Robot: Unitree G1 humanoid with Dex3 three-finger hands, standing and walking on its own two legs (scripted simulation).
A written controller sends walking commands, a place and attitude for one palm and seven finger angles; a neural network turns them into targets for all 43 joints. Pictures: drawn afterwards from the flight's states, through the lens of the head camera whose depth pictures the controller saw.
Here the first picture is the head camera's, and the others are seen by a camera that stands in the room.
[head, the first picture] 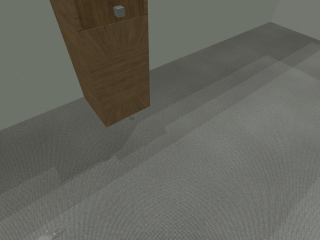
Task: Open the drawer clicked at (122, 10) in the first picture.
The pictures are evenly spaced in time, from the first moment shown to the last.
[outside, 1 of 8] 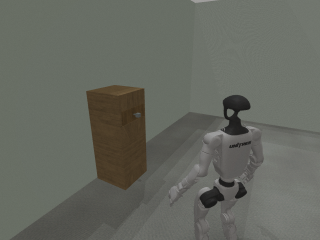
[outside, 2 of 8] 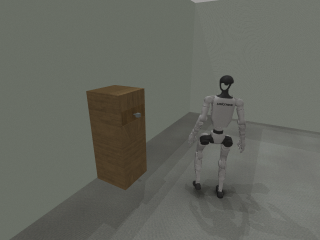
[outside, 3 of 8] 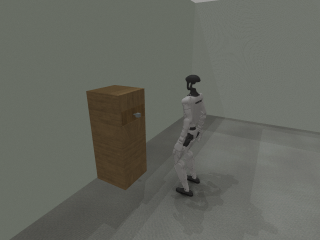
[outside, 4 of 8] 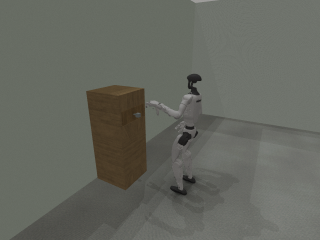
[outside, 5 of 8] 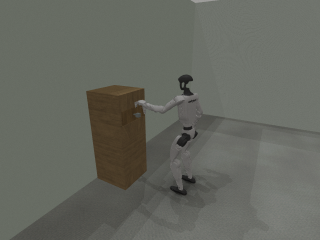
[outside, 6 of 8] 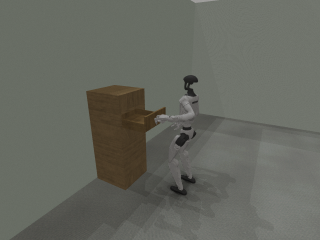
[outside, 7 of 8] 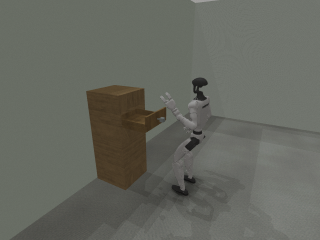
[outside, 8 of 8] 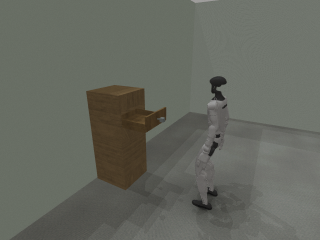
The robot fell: no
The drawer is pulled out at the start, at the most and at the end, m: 0.00 0.30 0.30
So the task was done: yes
